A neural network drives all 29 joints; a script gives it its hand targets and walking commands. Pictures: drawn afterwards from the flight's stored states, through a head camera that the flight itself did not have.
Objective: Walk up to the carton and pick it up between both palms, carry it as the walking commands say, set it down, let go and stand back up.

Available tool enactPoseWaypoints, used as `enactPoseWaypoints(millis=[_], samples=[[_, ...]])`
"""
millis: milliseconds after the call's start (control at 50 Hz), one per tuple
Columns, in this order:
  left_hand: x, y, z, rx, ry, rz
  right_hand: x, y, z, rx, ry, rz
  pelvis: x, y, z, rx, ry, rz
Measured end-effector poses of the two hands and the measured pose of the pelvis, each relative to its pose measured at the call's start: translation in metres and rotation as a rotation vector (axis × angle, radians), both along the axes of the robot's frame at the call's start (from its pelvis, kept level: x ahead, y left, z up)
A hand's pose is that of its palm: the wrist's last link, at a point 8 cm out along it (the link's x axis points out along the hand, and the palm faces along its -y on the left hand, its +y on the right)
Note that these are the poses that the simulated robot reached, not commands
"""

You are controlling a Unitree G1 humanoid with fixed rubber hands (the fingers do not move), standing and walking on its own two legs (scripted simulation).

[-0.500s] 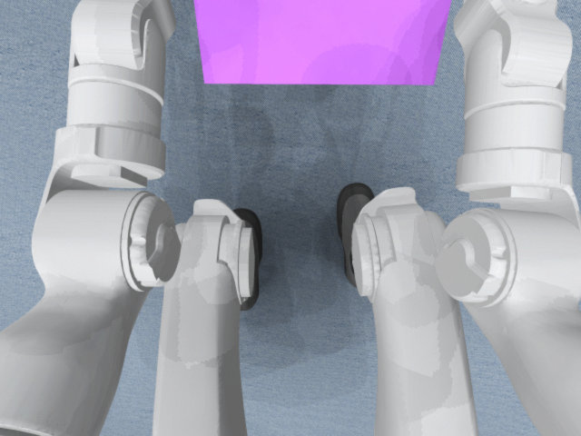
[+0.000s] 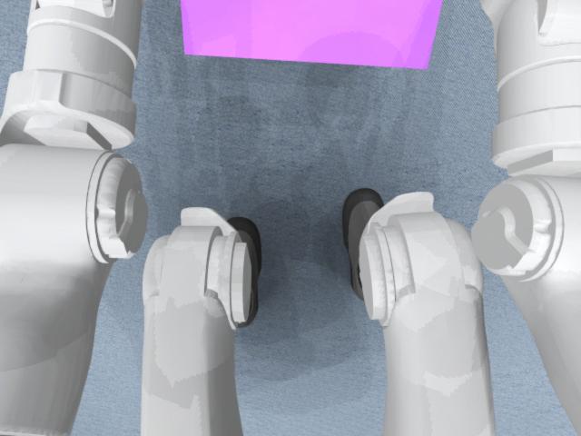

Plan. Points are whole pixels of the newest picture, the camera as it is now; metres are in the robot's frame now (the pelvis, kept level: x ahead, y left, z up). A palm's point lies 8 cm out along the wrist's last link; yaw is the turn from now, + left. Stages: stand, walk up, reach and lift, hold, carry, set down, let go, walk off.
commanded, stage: set down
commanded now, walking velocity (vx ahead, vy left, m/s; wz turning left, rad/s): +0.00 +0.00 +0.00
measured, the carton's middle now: out of the picture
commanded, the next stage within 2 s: none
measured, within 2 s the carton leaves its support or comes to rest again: rests again in 0.74 s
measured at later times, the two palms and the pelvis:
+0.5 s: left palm out of the picture +0.60 +0.11 -0.18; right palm out of the picture +0.56 -0.21 -0.17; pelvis +0.01 +0.00 -0.01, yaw +1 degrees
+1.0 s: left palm out of the picture +0.60 +0.11 -0.19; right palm out of the picture +0.56 -0.21 -0.18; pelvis +0.02 +0.00 -0.01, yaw +0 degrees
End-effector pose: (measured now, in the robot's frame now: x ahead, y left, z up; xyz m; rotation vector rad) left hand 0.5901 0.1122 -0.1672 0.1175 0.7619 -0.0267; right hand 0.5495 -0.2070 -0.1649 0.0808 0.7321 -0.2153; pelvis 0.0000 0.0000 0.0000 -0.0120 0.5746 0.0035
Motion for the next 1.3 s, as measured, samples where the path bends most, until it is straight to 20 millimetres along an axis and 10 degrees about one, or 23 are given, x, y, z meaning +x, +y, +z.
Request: enactPoseWaypoints(millis=[1300], samples=[[0.006,0.002,-0.030,-0.079,-0.043,0.004,0.014,-0.006,-0.024,0.011,0.010,0.048,0.020,-0.004,-0.015,-0.011,0.074,0.014]])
